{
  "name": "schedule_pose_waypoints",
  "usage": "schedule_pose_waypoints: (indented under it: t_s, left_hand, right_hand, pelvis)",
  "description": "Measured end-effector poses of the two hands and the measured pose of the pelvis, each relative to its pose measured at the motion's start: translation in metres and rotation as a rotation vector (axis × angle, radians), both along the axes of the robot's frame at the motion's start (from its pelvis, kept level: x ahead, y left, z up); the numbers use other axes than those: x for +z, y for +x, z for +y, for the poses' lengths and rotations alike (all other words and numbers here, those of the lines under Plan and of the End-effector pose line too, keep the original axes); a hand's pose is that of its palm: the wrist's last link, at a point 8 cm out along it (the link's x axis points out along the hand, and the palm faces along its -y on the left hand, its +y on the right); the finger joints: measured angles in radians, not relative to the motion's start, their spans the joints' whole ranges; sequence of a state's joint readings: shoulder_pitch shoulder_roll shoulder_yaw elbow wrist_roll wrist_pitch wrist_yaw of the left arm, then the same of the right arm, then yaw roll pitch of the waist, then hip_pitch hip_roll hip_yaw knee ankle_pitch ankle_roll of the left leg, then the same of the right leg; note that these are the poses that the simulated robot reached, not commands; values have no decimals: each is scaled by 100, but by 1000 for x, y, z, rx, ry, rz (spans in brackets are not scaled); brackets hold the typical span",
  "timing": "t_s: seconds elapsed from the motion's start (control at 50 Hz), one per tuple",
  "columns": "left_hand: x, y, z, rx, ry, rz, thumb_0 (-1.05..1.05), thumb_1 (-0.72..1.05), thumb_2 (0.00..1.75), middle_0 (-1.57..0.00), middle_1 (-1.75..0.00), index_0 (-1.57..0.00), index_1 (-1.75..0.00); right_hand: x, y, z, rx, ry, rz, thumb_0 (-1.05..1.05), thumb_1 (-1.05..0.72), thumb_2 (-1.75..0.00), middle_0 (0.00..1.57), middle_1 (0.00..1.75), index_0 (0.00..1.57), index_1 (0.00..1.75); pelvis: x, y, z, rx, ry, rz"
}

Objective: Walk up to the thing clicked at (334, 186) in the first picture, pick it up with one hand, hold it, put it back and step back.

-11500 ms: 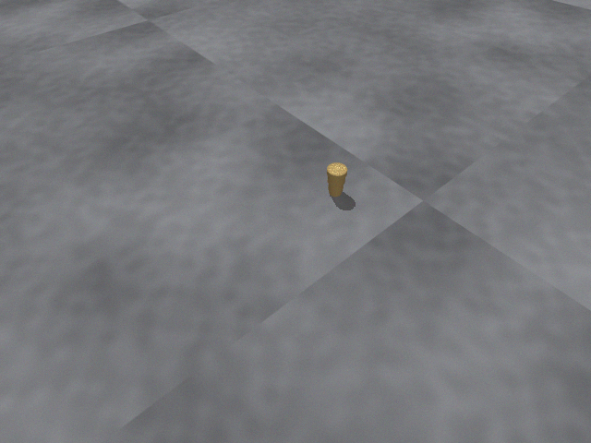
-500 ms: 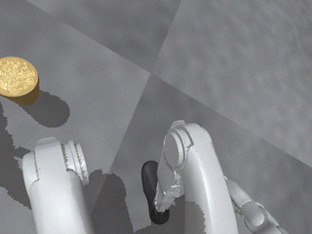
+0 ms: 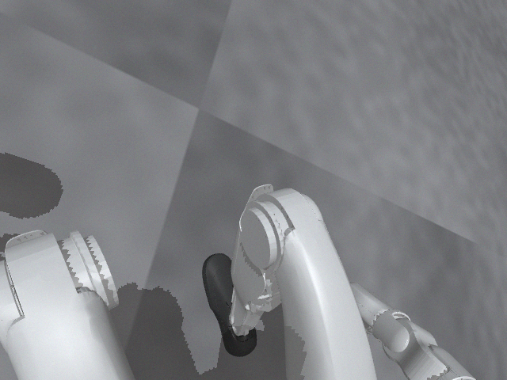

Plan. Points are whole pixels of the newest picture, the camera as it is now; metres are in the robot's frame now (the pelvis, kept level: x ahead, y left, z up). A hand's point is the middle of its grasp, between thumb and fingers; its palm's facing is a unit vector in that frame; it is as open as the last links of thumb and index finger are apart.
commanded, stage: close in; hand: left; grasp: from the side
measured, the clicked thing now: out of the picture +0.47 +0.29 -0.21
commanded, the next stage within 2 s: rest palm in 0.10 s
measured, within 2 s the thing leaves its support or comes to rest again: leaves its support in 0.90 s
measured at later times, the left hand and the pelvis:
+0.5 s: hand out of the picture +0.44 +0.30 -0.17, palm faces +0.36 -0.93 -0.03, open 15.7 cm; pelvis +0.00 +0.00 +0.00, yaw -1 degrees
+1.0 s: hand out of the picture +0.45 +0.30 -0.16, palm faces +0.37 -0.93 -0.05, open 11.7 cm; pelvis +0.00 +0.00 +0.01, yaw -2 degrees
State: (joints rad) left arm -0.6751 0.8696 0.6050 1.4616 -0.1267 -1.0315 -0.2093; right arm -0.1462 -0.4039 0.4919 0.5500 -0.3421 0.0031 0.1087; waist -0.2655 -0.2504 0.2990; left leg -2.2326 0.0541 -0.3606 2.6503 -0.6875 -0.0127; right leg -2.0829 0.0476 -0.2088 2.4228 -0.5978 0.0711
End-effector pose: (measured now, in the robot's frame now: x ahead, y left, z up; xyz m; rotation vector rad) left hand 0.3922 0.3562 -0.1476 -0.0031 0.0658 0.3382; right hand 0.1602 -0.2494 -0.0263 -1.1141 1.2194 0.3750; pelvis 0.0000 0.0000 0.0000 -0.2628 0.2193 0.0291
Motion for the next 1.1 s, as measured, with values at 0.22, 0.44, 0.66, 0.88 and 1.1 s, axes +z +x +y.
schedule_pose_waypoints:
  t_s: [0.22,0.44,0.66,0.88,1.1]
  left_hand:
    - [-8,3,-11,19,1,-13,-1,-50,10,-4,-8,-4,-7]
    - [-15,8,-13,28,23,-5,-1,-33,18,-8,-11,-7,-11]
    - [-17,16,-13,37,34,-9,0,0,40,-32,-34,-32,-33]
    - [-13,20,-9,52,39,-4,4,-5,52,-59,-63,-44,-62]
    - [-12,24,-12,45,33,-2,9,-35,70,-69,-87,-53,-88]
  right_hand:
    - [5,0,6,23,-24,14,0,-92,-91,20,30,21,30]
    - [7,-1,12,28,-40,50,-1,-90,-91,20,30,21,30]
    - [9,1,12,29,-61,70,-1,-88,-90,20,30,21,30]
    - [12,0,10,24,-71,76,-1,-87,-90,20,30,21,30]
    - [15,0,10,22,-80,83,-1,-88,-90,20,30,21,30]
  pelvis:
    - [0,0,1,-6,-18,-16]
    - [2,1,4,-11,-38,-13]
    - [5,2,5,-16,-46,-4]
    - [8,2,4,-20,-48,4]
    - [10,2,4,-20,-53,11]
